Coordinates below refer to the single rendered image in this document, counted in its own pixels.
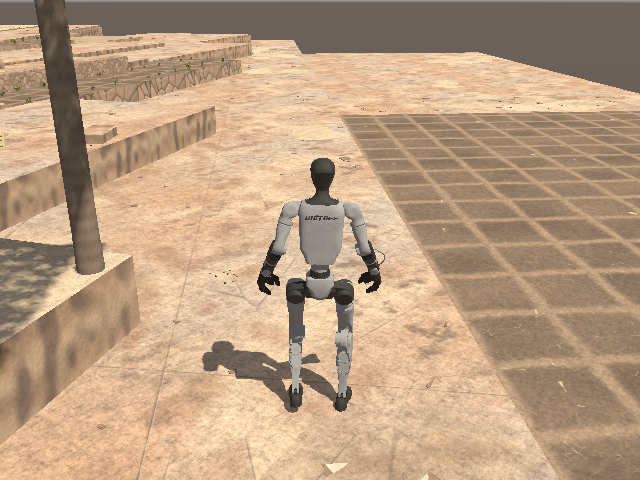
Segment left robot forearm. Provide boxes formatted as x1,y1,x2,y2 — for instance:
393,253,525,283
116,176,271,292
261,240,281,277

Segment left robot upper arm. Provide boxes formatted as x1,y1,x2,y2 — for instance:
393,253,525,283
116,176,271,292
271,201,301,256

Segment right robot hand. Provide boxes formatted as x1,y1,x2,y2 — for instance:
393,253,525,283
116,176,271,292
358,272,382,293

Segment right robot forearm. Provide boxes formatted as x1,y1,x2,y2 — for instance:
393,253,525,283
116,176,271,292
361,240,380,275

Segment right robot shin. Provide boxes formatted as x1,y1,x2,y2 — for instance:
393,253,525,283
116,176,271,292
336,332,353,398

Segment right robot upper arm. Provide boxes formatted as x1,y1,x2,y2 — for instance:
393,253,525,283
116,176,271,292
343,202,372,256

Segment robot head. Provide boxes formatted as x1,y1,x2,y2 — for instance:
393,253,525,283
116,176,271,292
305,158,339,206

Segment left robot hand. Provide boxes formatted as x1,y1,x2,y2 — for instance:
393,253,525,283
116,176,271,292
257,271,280,295

